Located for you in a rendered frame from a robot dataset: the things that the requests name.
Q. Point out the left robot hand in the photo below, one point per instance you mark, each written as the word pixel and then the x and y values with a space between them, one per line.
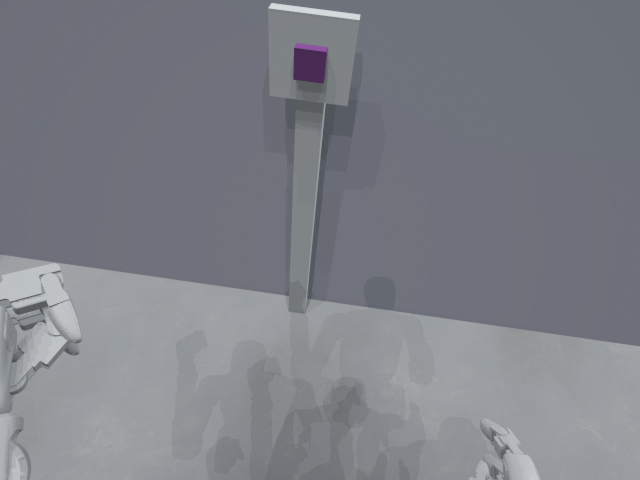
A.
pixel 34 298

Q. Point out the robot left forearm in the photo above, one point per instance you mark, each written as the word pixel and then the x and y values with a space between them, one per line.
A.
pixel 15 462

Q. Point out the right robot hand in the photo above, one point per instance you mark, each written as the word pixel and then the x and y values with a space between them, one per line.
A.
pixel 516 465

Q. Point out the panel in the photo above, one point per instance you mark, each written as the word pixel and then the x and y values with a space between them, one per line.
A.
pixel 288 25

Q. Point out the button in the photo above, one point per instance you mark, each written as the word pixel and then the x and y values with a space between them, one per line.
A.
pixel 309 63

